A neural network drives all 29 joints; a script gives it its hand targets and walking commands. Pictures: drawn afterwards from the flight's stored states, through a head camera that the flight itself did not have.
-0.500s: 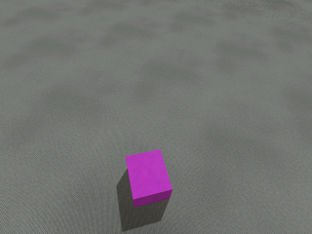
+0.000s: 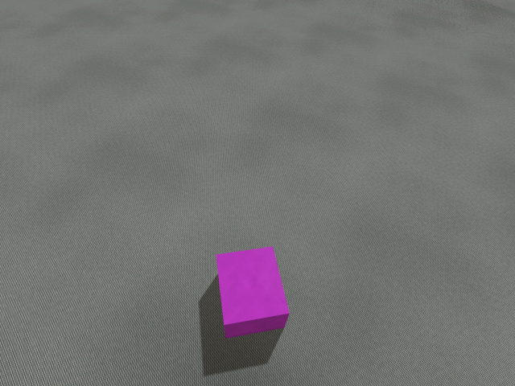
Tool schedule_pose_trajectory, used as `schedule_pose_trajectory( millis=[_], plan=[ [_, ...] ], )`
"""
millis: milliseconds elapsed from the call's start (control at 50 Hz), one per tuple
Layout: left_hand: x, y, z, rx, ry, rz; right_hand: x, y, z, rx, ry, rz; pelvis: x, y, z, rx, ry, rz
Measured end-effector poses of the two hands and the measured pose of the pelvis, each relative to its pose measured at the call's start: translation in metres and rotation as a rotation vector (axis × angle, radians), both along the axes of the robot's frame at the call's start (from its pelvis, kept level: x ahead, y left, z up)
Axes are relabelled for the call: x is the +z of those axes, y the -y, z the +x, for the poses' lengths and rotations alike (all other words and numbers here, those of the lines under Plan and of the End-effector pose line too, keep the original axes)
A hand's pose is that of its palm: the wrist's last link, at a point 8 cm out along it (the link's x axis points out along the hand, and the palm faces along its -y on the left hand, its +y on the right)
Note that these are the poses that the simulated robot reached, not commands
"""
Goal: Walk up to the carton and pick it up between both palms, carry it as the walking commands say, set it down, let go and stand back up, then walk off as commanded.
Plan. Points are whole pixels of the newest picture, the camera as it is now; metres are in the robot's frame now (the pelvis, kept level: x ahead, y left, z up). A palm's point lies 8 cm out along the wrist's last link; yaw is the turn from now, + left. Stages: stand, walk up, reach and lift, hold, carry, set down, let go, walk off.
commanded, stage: walk up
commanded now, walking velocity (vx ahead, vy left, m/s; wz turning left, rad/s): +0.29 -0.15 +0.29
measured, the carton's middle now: (250, 291) +0.54 -0.02 -0.70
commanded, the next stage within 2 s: none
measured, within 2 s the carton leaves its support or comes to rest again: neither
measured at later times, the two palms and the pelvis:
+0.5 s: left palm out of the picture +0.02 +0.21 -0.15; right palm (404, 359) +0.18 -0.27 -0.14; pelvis +0.11 -0.02 -0.02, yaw +7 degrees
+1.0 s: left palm (139, 383) +0.15 +0.19 -0.14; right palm (412, 356) +0.18 -0.30 -0.16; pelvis +0.14 -0.05 -0.01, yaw +5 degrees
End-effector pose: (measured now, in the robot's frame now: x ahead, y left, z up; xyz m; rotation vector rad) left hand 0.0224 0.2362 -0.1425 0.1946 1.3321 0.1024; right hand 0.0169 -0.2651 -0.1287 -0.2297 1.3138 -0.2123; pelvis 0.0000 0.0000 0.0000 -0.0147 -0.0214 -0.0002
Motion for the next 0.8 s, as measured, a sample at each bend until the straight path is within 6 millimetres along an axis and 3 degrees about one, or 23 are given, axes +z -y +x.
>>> schedule_pose_trajectory(
  millis=[100,180,300,400,480,600,660,720,800],
  plan=[
    [0.002,0.018,-0.001,0.014,-0.014,0.004,0.000,0.017,0.013,0.020,-0.002,0.006,0.001,0.019,0.007,0.014,-0.019,0.009],
    [-0.001,0.031,-0.023,0.055,-0.069,0.031,-0.017,0.030,0.029,0.045,-0.013,0.032,-0.009,0.036,0.017,0.039,-0.024,0.028],
    [0.009,0.040,-0.058,0.134,-0.176,0.046,-0.016,0.027,0.091,0.112,0.034,0.057,-0.008,0.040,0.048,0.086,-0.035,0.020],
    [0.000,0.039,-0.053,0.187,-0.231,0.023,-0.019,0.016,0.136,0.168,0.026,0.041,-0.016,0.030,0.079,0.135,-0.072,-0.006],
    [-0.010,0.031,-0.021,0.169,-0.221,0.001,-0.015,0.010,0.157,0.160,0.050,0.011,-0.019,0.020,0.102,0.124,-0.054,-0.010],
    [-0.009,0.020,0.083,0.115,-0.030,0.016,-0.006,0.011,0.170,0.128,0.068,0.004,-0.009,0.020,0.122,0.103,-0.007,0.002],
    [-0.005,0.022,0.124,0.094,0.045,0.031,-0.008,0.014,0.175,0.122,0.078,0.015,-0.008,0.026,0.127,0.098,0.001,0.012],
    [-0.004,0.029,0.142,0.064,0.062,0.049,-0.015,0.023,0.170,0.096,0.067,0.032,-0.011,0.035,0.130,0.074,-0.007,0.036],
    [0.001,0.037,0.149,0.058,0.065,0.074,-0.026,0.031,0.162,0.081,0.014,0.056,-0.012,0.046,0.133,0.072,-0.014,0.052]
  ],
)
